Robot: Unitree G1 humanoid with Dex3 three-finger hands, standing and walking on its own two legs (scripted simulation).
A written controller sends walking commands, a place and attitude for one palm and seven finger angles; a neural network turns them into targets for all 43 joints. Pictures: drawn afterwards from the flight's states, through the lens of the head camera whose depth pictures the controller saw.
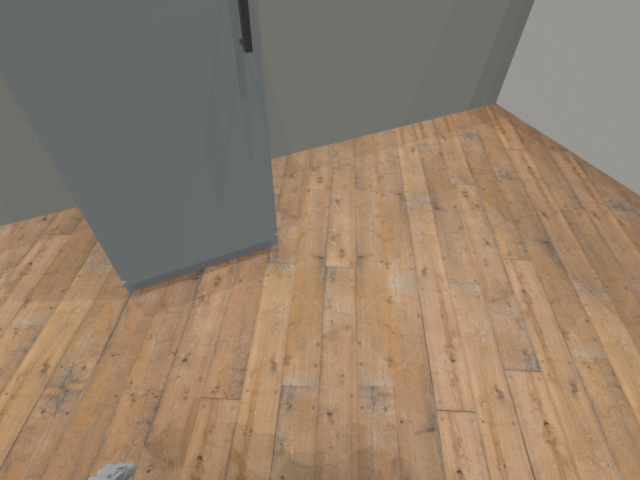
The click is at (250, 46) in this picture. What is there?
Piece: fridge door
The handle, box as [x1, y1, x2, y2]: [238, 0, 252, 52]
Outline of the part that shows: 238,0 242,37 239,39 244,51 248,52 252,51 247,0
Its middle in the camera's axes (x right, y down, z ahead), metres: -0.19 -0.57 +0.90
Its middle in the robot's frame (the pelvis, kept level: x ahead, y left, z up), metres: +1.06 +0.26 +0.21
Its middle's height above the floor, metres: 0.98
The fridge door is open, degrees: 0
